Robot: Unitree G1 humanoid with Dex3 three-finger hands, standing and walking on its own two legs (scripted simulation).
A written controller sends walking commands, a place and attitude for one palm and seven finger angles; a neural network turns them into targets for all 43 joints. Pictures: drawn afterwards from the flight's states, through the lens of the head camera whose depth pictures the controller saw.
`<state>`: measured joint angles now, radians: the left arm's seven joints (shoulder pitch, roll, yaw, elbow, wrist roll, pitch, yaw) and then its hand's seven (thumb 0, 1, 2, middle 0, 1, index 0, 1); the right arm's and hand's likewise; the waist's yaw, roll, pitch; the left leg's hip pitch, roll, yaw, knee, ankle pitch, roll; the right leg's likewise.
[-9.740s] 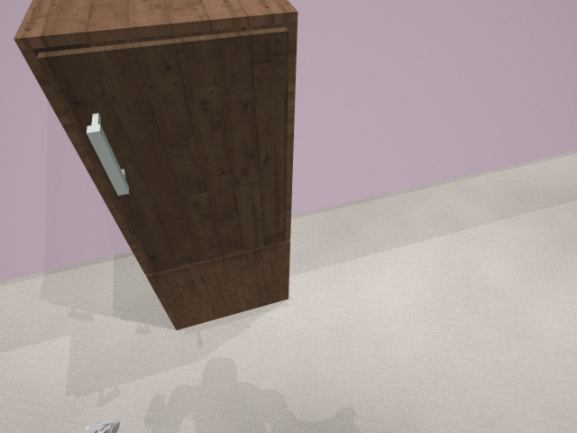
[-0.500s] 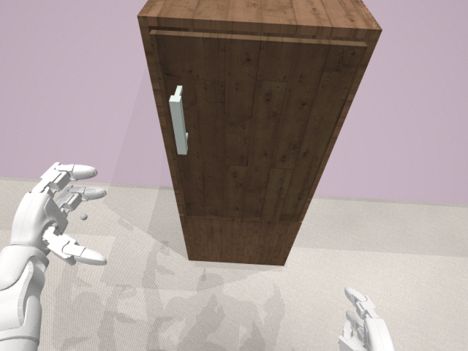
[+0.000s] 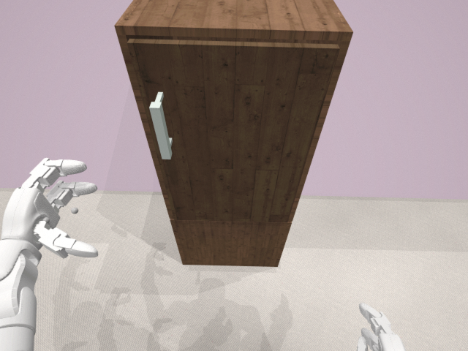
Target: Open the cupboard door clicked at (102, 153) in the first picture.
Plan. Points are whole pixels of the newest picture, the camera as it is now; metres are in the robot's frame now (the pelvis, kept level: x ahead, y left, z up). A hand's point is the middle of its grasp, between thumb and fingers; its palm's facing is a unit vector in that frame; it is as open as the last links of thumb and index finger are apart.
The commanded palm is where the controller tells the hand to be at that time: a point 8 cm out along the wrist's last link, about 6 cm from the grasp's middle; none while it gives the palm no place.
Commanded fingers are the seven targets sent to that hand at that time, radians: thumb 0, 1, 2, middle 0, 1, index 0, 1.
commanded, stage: raise the hand with hooked fingers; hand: left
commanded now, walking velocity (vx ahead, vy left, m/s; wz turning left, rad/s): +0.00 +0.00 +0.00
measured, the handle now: (163, 126) +0.54 +0.20 +0.08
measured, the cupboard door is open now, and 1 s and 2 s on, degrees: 0 0 0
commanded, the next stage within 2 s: move the hooked fingers beside the handle in 0.10 s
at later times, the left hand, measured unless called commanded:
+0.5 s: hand (96, 194) +0.33 +0.26 +0.10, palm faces +0.09 -1.00 -0.03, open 14.0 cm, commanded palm +0.30 +0.31 +0.10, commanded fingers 0.00 -0.50 0.30 -0.30 -1.20 -0.30 -1.20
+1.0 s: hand (115, 167) +0.39 +0.25 +0.10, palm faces +0.04 -1.00 -0.01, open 14.0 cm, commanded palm +0.36 +0.30 +0.09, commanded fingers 0.00 -0.50 0.30 -0.30 -1.20 -0.30 -1.20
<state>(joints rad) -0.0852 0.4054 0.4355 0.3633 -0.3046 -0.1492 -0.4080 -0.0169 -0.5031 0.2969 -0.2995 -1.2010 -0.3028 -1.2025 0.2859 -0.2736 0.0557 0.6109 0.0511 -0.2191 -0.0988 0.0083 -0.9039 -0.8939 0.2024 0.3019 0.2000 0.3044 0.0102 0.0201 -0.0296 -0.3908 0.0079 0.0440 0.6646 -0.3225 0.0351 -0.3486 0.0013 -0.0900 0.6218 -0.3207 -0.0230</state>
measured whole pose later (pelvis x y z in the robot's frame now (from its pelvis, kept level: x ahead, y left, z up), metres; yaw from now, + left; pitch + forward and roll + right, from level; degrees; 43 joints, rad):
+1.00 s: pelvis +0.01 +0.00 -0.01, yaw -1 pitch +8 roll -1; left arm -0.43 0.44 0.42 0.73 -0.24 -0.24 -0.39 -0.02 -0.50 0.30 -0.30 -1.20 -0.30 -1.20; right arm 0.34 -0.27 0.04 0.63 0.05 -0.13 -0.08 0.01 -0.90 -0.89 0.20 0.30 0.20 0.30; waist -0.04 0.02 -0.05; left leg -0.50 0.02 0.06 0.71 -0.35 0.04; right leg -0.47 0.01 -0.07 0.67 -0.34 -0.02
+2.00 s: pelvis +0.01 +0.00 -0.02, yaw -3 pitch +16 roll -2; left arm -0.80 0.63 0.51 1.14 -0.13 -0.33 -0.37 -0.02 -0.50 0.30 -0.30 -1.20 -0.30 -1.20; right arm 0.43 -0.29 0.04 0.62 0.02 0.04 -0.05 0.00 -0.91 -0.89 0.20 0.30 0.20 0.30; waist -0.15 0.00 -0.08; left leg -0.71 0.05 0.07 0.82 -0.39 0.04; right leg -0.67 0.03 -0.06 0.75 -0.35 -0.02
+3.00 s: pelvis +0.00 +0.01 -0.02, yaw -2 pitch +14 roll -3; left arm -0.75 0.61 0.48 1.11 -0.16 -0.35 -0.40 -0.02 -0.50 0.30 -0.30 -1.20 -0.30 -1.20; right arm 0.41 -0.29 0.04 0.62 0.03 0.05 -0.06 0.00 -0.91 -0.89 0.20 0.30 0.20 0.30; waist -0.12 0.00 -0.07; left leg -0.70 0.04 0.05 0.84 -0.39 0.04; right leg -0.65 0.03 -0.07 0.76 -0.35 -0.02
